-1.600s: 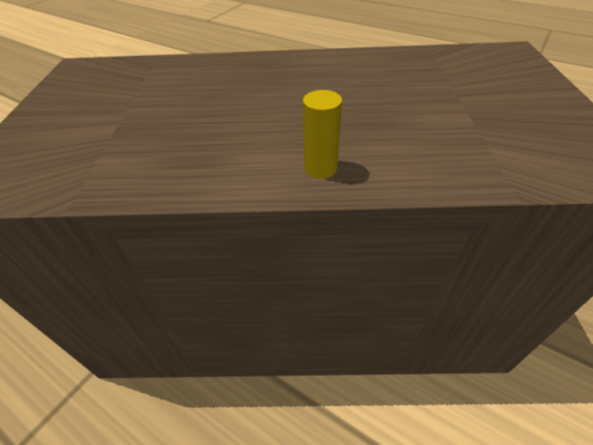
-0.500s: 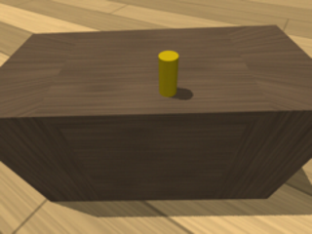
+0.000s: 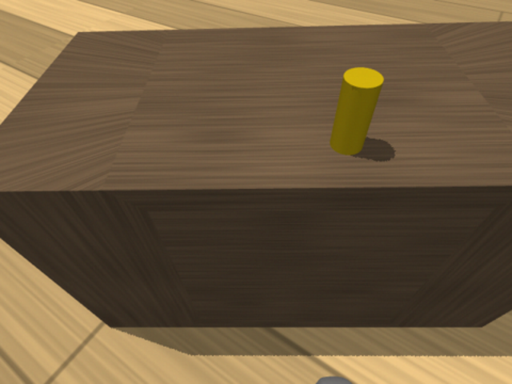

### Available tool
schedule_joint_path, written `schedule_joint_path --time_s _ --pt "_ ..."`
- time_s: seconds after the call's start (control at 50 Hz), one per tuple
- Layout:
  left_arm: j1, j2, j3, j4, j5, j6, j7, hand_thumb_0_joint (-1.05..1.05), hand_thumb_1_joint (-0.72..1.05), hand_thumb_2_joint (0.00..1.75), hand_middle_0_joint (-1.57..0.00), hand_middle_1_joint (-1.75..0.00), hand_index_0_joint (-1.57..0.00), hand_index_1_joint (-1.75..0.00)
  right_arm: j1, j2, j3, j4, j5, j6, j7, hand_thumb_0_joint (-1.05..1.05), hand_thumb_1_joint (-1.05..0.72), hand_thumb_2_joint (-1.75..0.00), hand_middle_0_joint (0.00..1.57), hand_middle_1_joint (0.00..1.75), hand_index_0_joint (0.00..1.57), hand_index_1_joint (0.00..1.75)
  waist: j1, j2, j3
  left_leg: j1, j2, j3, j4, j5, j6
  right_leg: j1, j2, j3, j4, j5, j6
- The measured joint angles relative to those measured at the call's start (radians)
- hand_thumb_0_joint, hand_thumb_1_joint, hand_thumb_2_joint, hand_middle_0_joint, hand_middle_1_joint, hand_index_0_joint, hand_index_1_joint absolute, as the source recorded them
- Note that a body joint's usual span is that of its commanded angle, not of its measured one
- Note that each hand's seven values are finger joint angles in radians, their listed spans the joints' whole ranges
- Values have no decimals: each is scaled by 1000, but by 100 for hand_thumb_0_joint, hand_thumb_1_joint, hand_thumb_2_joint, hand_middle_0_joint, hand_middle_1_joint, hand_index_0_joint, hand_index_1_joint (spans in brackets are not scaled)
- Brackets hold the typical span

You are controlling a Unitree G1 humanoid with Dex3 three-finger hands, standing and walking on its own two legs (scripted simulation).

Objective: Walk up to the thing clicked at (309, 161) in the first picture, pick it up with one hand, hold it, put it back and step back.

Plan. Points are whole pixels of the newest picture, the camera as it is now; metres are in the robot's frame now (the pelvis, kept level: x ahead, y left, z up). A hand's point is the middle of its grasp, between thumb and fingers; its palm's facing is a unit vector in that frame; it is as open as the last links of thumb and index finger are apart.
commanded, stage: walk up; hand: right
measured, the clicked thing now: (353, 114) +0.55 -0.17 +0.12
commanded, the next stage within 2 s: none
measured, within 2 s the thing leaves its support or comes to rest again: neither
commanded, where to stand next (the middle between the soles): +0.13 +0.06 m, yaw -2 degrees
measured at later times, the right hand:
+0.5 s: hand (385, 382) +0.16 -0.19 -0.14, palm faces -0.01 +0.92 -0.38, open 7.4 cm
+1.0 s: hand (382, 366) +0.18 -0.18 -0.13, palm faces +0.01 +0.94 -0.34, open 7.4 cm
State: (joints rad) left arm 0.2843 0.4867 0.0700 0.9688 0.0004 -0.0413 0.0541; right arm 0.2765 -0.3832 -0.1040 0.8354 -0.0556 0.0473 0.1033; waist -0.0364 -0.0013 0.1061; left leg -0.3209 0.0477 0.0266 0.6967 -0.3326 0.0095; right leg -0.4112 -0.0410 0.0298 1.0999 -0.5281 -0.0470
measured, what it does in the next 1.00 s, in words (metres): walks ahead: right foot, then left foot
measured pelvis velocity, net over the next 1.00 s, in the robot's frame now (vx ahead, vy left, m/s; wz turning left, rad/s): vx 0.08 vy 0.07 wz -0.04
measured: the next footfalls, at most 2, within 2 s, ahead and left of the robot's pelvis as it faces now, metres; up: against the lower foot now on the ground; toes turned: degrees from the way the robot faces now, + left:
right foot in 0.16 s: +0.12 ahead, -0.07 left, +0.00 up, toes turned -2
left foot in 0.42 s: +0.13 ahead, +0.21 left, +0.00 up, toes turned -1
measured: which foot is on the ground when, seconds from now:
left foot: down 0.00-0.18, up 0.20-0.40, down 0.42-1.00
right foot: up 0.00-0.14, down 0.16-1.00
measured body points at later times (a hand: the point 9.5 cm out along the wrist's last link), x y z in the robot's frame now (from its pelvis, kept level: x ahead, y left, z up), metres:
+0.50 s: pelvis +0.08 +0.08 +0.00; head +0.11 +0.08 +0.45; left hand +0.18 +0.39 -0.12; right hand +0.16 -0.23 -0.12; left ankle +0.09 +0.21 -0.72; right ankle +0.10 -0.07 -0.71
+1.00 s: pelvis +0.08 +0.07 +0.02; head +0.09 +0.07 +0.47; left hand +0.18 +0.37 -0.11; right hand +0.18 -0.23 -0.10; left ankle +0.09 +0.21 -0.72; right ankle +0.08 -0.06 -0.72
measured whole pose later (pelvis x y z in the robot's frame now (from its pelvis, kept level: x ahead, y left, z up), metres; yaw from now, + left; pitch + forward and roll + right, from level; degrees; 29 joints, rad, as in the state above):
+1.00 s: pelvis +0.08 +0.07 +0.02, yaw -2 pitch -3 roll +0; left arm 0.07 0.36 0.01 1.10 0.00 0.00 -0.02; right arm 0.06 -0.36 0.00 1.06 -0.01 -0.02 0.01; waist 0.01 0.00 0.08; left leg -0.16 0.03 0.01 0.45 -0.24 -0.02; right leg -0.17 -0.03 0.01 0.45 -0.23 0.02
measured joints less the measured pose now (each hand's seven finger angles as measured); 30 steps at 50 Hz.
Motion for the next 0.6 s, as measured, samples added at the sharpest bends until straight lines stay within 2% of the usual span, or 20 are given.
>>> schedule_joint_path --time_s 0.1,0.12,0.16,0.18,0.24,0.3,0.34,0.38,0.42,0.44,0.54,0.56,0.6 --pt "5 -45 -17 -45 6 -30 -21 0 90 90 -20 -30 -20 -30 50 4 20 -28 -1 -6 -9 1 -90 -90 21 30 21 30 -15 19 -4 68 -33 23 -60 -7 25 -8 18 -100 -227 39 22" --pt "6 -55 -19 -55 9 -33 -22 0 90 90 -20 -30 -20 -30 55 1 23 -30 3 -7 -14 1 -90 -90 21 30 21 30 -15 28 -2 74 -35 25 -52 -19 24 6 29 -108 -287 80 20" --pt "11 -65 -18 -77 18 -44 -23 0 90 90 -20 -30 -20 -30 63 -2 32 -29 18 -5 -28 1 -90 -90 21 30 21 30 -6 35 -4 72 -41 31 -6 -58 17 53 47 -106 -430 224 16" --pt "9 -73 -15 -83 25 -47 -21 0 90 90 -20 -30 -20 -30 59 -4 35 -22 27 -2 -37 1 -90 -90 21 30 21 30 2 46 -2 60 -38 25 38 -80 18 57 54 -106 -434 276 4" --pt "-12 -101 -29 -90 30 -35 -22 0 90 90 -20 -30 -20 -30 27 -4 41 6 36 18 -62 1 -91 -90 21 30 21 30 21 76 3 4 -56 -39 206 -201 17 66 59 -108 -408 238 -7" --pt "-27 -123 -40 -98 29 -28 -28 0 90 90 -20 -30 -20 -30 -6 -8 45 22 40 11 -73 1 -91 -90 21 30 21 30 36 84 3 -38 -54 -71 276 -206 12 82 47 -96 -431 234 6" --pt "-37 -127 -44 -103 29 -27 -34 0 90 90 -21 -30 -20 -30 -24 -9 49 30 43 -2 -76 1 -91 -90 21 30 21 30 42 76 1 -43 -38 -74 239 -197 6 85 34 -87 -437 233 19" --pt "-47 -122 -45 -106 29 -21 -41 0 90 90 -21 -30 -20 -30 -41 -7 54 40 46 -17 -79 1 -91 -90 21 30 21 30 48 55 -2 -19 -22 -65 132 -164 0 80 18 -73 -425 222 32" --pt "-62 -113 -45 -102 20 -6 -46 0 89 90 -21 -30 -20 -30 -54 -6 56 50 44 -38 -84 1 -91 -90 21 30 21 30 47 30 -3 24 -20 -51 -4 -30 -12 65 -1 -60 -384 196 50" --pt "-75 -108 -43 -95 13 6 -46 0 89 90 -21 -30 -20 -30 -64 0 55 59 39 -46 -89 1 -91 -90 21 30 21 30 50 6 2 32 -34 -36 -10 -16 -20 59 -17 -45 -362 185 54" --pt "-127 -92 -37 -51 1 48 -48 0 90 90 -20 -30 -20 -30 -88 13 76 83 37 -69 -97 1 -91 -90 21 30 21 30 42 -14 -5 29 -24 -39 10 -50 -11 71 20 -11 -316 80 19" --pt "-134 -86 -34 -46 -1 47 -49 0 90 90 -20 -30 -20 -30 -92 15 80 85 38 -73 -98 1 -91 -90 21 30 21 30 44 -18 -5 30 -20 -39 9 -51 -11 84 22 -16 -338 95 14" --pt "-144 -76 -31 -35 -2 41 -52 0 90 90 -20 -30 -20 -30 -105 15 85 88 42 -76 -101 1 -90 -90 21 30 21 30 48 -29 -4 28 -19 -32 15 -57 -12 119 18 -23 -409 195 14"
